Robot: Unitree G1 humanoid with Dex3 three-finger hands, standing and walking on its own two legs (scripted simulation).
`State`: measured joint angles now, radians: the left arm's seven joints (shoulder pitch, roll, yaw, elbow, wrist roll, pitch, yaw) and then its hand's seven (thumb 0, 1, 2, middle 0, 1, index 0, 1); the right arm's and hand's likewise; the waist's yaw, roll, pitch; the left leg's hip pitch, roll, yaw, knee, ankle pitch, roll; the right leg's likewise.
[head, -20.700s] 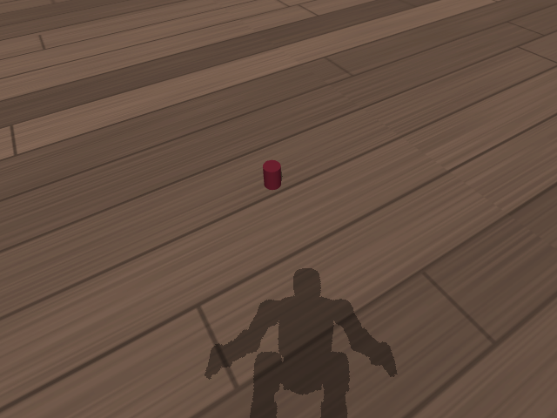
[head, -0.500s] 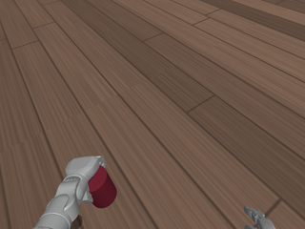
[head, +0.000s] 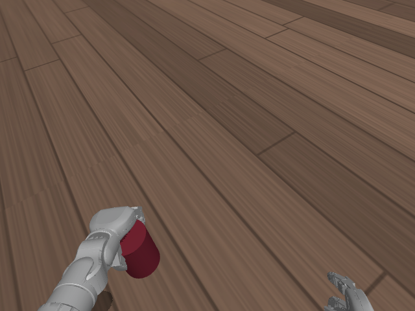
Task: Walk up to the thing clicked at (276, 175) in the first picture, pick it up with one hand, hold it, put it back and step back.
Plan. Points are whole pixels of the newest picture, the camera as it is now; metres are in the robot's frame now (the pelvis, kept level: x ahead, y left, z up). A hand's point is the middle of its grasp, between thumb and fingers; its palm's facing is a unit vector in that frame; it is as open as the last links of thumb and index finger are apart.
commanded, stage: hold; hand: left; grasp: from above
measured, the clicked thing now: (135, 249) +0.29 +0.21 -0.12
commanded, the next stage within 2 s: crouch in 0.50 s
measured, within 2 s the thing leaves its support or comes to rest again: neither
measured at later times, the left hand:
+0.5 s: hand (119, 239) +0.28 +0.22 -0.05, palm faces -0.49 -0.07 -0.87, open 11.3 cm
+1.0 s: hand (127, 251) +0.28 +0.23 -0.13, palm faces -0.52 -0.01 -0.85, open 11.5 cm
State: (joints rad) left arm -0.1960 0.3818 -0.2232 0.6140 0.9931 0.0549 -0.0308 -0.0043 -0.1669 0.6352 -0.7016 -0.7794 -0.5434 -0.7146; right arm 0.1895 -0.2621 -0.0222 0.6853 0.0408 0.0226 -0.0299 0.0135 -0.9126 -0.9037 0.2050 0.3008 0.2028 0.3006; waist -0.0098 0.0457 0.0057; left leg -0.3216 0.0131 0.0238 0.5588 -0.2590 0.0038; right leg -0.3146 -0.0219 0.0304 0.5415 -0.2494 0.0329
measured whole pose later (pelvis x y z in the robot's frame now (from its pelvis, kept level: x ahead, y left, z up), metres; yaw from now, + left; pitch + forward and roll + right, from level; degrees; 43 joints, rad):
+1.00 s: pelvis +0.00 +0.00 -0.02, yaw +1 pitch +8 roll -1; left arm -0.32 0.35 -0.20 0.94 1.12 -0.04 0.19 -0.04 -0.20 0.77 -0.63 -0.87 -0.47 -0.78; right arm 0.20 -0.26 -0.05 0.71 0.01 0.06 0.00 0.01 -0.89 -0.90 0.21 0.30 0.20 0.30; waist -0.04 0.00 -0.02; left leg -0.54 0.01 0.00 0.72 -0.32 0.00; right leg -0.52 -0.02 0.01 0.69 -0.31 0.03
